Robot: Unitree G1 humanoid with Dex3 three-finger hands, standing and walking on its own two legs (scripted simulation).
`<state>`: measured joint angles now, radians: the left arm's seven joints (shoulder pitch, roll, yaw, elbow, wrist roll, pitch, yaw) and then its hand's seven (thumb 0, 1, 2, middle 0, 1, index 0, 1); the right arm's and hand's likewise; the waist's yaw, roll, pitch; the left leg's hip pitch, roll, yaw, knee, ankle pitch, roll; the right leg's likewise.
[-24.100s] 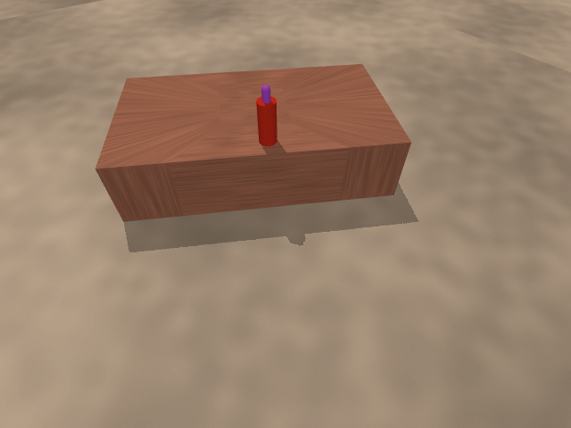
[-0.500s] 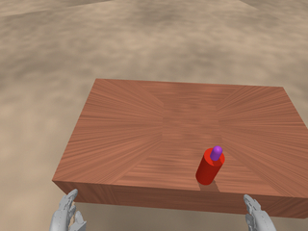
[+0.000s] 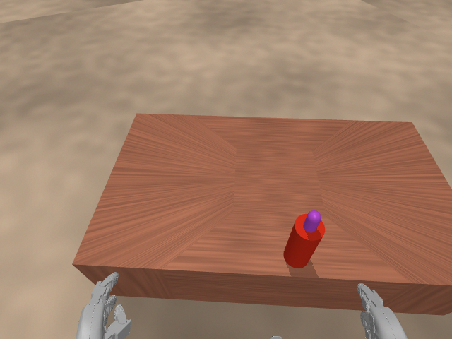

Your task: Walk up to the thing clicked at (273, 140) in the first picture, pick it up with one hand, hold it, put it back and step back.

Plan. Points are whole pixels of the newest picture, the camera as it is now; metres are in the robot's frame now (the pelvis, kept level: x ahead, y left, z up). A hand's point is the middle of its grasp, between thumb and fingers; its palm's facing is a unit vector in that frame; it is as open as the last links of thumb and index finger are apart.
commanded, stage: home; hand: right
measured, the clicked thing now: (304, 237) +0.44 -0.20 -0.25
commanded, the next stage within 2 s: stand in 1.52 s
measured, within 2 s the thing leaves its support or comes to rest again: neither
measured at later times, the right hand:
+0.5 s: hand (343, 329) +0.17 -0.18 -0.05, palm faces +0.04 +0.98 -0.20, open 17.6 cm
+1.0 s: hand (344, 333) +0.17 -0.18 -0.06, palm faces +0.01 +0.97 -0.25, open 17.5 cm
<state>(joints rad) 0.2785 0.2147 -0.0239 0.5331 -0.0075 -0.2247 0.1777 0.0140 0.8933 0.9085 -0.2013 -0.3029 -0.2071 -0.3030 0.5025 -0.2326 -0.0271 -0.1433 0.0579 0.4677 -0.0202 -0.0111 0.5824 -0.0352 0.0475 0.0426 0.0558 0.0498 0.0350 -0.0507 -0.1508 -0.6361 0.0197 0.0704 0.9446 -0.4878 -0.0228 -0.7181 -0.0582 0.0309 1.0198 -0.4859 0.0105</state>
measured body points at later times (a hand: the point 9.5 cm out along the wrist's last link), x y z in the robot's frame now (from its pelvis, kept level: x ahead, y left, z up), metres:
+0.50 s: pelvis +0.01 +0.00 +0.00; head +0.03 +0.00 +0.45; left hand +0.17 +0.25 -0.06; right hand +0.16 -0.23 -0.03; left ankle -0.01 +0.14 -0.68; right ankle +0.01 -0.12 -0.68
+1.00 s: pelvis +0.00 +0.00 +0.00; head +0.03 +0.00 +0.45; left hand +0.16 +0.25 -0.07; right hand +0.16 -0.23 -0.04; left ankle -0.01 +0.14 -0.68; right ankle +0.01 -0.12 -0.68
